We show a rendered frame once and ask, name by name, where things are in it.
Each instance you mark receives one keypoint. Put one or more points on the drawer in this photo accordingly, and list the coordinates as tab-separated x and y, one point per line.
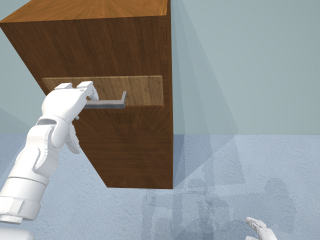
141	90

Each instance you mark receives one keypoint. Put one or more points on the robot left upper arm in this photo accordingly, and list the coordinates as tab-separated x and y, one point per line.
15	234

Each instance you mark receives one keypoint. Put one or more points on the handle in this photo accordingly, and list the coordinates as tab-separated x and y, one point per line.
107	104

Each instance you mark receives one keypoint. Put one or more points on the left robot hand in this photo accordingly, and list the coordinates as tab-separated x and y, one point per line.
66	103

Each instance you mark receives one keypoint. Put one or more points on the right robot hand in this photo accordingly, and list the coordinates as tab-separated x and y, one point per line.
260	228

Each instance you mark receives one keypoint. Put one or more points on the left robot forearm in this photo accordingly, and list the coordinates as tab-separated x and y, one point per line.
23	190

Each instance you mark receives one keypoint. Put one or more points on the cabinet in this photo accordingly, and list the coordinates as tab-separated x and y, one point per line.
129	147

